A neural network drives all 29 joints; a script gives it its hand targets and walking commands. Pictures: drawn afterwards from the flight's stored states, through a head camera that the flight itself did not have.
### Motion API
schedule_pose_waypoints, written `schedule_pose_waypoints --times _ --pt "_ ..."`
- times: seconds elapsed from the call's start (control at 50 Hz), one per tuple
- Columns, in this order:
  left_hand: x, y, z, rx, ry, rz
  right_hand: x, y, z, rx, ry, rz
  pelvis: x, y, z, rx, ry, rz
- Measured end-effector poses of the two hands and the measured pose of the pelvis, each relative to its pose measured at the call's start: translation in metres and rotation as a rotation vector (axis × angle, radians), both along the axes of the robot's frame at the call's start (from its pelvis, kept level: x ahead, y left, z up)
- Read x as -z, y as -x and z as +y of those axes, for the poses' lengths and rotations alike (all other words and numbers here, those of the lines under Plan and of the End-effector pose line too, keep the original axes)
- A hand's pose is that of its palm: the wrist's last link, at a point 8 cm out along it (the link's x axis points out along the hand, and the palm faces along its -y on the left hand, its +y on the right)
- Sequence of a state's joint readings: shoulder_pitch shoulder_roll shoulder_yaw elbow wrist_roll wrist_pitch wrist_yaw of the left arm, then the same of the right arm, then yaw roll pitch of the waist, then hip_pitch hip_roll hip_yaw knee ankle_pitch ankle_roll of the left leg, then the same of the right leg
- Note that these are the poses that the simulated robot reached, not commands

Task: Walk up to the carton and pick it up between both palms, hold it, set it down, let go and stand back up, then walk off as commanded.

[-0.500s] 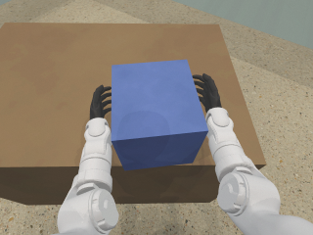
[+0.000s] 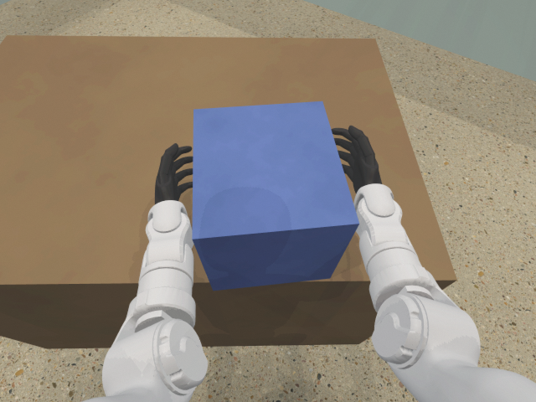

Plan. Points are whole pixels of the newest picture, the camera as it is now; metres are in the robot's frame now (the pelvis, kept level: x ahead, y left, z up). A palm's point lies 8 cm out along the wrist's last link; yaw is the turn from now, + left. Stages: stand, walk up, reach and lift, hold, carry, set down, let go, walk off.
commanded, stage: set down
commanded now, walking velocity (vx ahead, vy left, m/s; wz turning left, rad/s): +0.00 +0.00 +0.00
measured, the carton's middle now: (266, 199) +0.43 +0.03 +0.01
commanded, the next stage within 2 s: none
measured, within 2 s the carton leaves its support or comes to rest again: neither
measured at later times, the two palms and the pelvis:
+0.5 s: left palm (170, 197) +0.41 +0.18 +0.04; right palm (365, 178) +0.44 -0.12 +0.06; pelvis +0.00 +0.00 +0.00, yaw +0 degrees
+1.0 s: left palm (171, 219) +0.39 +0.19 -0.01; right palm (367, 181) +0.45 -0.13 +0.03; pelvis +0.00 +0.00 -0.01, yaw +0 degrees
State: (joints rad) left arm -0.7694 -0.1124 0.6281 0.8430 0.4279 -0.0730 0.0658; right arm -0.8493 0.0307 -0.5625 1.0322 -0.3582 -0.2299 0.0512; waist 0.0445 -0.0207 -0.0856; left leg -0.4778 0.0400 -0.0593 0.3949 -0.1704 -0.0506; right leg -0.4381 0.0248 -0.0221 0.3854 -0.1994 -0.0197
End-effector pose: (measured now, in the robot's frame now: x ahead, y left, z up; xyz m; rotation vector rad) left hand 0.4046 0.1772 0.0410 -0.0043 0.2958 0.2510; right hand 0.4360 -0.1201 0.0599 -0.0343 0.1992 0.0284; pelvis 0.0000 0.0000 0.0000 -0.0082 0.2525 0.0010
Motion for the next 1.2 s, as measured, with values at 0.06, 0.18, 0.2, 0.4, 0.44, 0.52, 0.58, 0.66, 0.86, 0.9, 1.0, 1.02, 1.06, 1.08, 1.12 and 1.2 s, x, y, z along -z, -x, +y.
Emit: schedule_pose_waypoints --times 0.06,0.18,0.2,0.4,0.44,0.52,0.58,0.66,0.86,0.9,1.0,1.02,1.06,1.08,1.12,1.2 --pt "0.0 0.0 0.0 0.001 0.0 -0.001 0.0 0.0 0.0 0.0 0.001 -0.001 0.0 0.0 0.0 0.0 0.0 -0.002" --pt "0.0 0.0 0.0 0.002 0.001 -0.002 0.0 0.0 0.0 -0.001 0.001 -0.002 0.0 0.0 0.0 0.0 0.0 -0.004" --pt "0.0 0.0 0.0 0.002 0.001 -0.002 0.0 0.0 0.0 -0.001 0.001 -0.002 0.0 0.0 0.0 0.0 0.0 -0.004" --pt "0.0 0.0 0.002 -0.03 -0.011 -0.01 0.0 -0.001 0.0 -0.012 0.022 -0.004 0.0 0.002 0.0 0.0 0.0 -0.006" --pt "0.001 -0.001 0.002 -0.035 -0.009 -0.011 0.0 -0.001 -0.001 -0.019 0.021 -0.001 0.0 0.002 0.0 0.0 0.0 -0.004" --pt "0.006 -0.003 0.001 -0.034 0.008 0.003 0.004 -0.003 -0.002 -0.034 0.021 0.021 0.001 0.003 0.001 0.001 0.001 0.029" --pt "0.012 -0.004 0.002 -0.033 0.017 0.022 0.011 -0.004 -0.003 -0.053 0.029 0.06 0.002 0.003 0.001 0.001 0.002 0.067" --pt "0.019 -0.006 0.002 -0.029 0.034 0.041 0.02 -0.007 -0.004 -0.063 0.026 0.102 0.004 0.002 0.001 0.002 0.002 0.116" --pt "0.034 -0.009 0.002 -0.017 0.05 0.034 0.035 -0.012 -0.005 -0.079 0.028 0.114 0.007 -0.001 0.003 0.003 0.005 0.174" --pt "0.038 -0.006 0.002 -0.011 0.05 0.04 0.033 -0.013 -0.006 -0.083 0.032 0.094 0.007 -0.001 0.003 0.004 0.004 0.175" --pt "0.049 0.011 0.008 -0.02 0.042 0.038 0.027 -0.014 -0.014 -0.081 0.04 0.048 0.007 0.0 0.0 0.005 0.004 0.174" --pt "0.05 0.015 0.009 -0.026 0.039 0.034 0.026 -0.014 -0.017 -0.078 0.04 0.044 0.007 0.001 -0.001 0.006 0.004 0.173" --pt "0.053 0.025 0.012 -0.036 0.033 0.029 0.026 -0.012 -0.023 -0.07 0.04 0.04 0.007 0.002 -0.003 0.007 0.003 0.17" --pt "0.055 0.03 0.013 -0.039 0.032 0.029 0.026 -0.01 -0.027 -0.065 0.041 0.041 0.006 0.003 -0.004 0.008 0.003 0.166" --pt "0.057 0.04 0.014 -0.041 0.031 0.031 0.026 -0.004 -0.035 -0.052 0.042 0.046 0.006 0.005 -0.006 0.009 0.002 0.154" --pt "0.055 0.058 0.017 -0.043 0.028 0.013 0.028 0.013 -0.05 -0.028 0.044 0.056 0.005 0.01 -0.008 0.01 0.003 0.121"
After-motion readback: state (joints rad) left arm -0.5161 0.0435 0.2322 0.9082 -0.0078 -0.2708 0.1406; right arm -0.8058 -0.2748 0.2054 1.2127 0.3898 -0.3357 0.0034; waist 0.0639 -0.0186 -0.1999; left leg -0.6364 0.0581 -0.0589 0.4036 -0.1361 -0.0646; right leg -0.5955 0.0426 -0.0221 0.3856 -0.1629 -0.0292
